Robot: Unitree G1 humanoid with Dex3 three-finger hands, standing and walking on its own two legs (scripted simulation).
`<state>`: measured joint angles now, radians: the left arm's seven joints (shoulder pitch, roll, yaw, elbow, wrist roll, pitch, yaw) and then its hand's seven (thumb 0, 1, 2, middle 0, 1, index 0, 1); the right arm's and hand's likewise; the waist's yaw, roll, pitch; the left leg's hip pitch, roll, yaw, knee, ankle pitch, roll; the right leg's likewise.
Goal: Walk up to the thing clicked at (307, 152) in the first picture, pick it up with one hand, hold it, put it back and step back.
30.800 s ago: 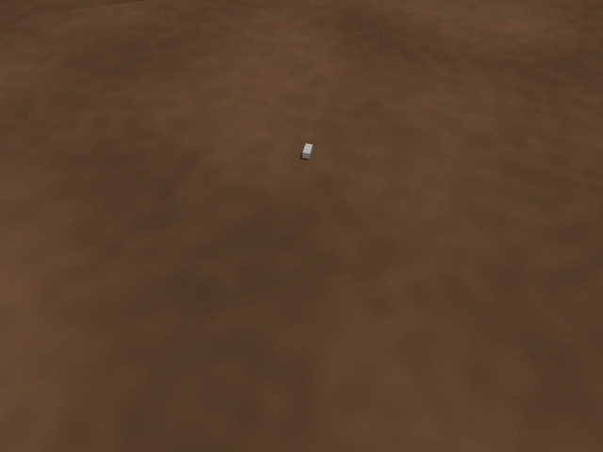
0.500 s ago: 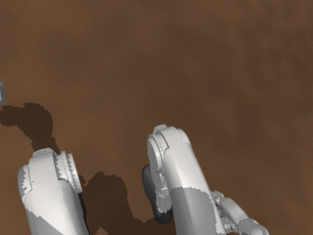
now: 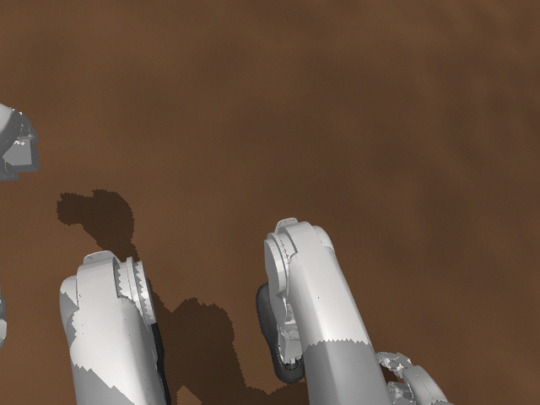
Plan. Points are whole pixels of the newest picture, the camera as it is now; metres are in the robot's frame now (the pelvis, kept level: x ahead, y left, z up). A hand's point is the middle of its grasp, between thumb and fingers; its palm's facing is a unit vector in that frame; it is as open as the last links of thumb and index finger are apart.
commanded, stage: lift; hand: left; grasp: from above
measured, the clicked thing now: (3, 157) +0.48 +0.32 -0.18
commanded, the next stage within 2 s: hold in 1.52 s
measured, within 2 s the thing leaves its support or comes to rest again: neither
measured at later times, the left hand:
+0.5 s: hand out of the picture +0.40 +0.32 +0.01, palm faces -0.45 -0.08 -0.89, open 6.7 cm
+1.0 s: hand out of the picture +0.33 +0.30 +0.22, palm faces -0.44 -0.11 -0.89, open 6.7 cm
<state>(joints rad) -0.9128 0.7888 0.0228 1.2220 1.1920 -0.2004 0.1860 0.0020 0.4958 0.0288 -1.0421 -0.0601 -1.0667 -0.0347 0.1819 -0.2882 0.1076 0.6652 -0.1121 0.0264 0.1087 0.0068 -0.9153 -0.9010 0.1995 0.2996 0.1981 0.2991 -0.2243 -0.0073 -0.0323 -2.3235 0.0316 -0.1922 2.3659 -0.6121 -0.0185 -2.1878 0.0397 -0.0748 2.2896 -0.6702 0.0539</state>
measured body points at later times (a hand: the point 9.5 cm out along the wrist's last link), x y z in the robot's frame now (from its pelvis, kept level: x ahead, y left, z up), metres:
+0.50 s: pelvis +0.00 +0.00 +0.10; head +0.18 +0.05 +0.50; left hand +0.42 +0.32 +0.06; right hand +0.14 -0.26 -0.02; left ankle +0.09 +0.14 -0.30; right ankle +0.11 -0.13 -0.30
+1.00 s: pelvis +0.02 +0.00 +0.28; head +0.11 +0.03 +0.72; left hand +0.35 +0.30 +0.27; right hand +0.17 -0.24 +0.17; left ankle +0.09 +0.14 -0.30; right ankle +0.11 -0.13 -0.30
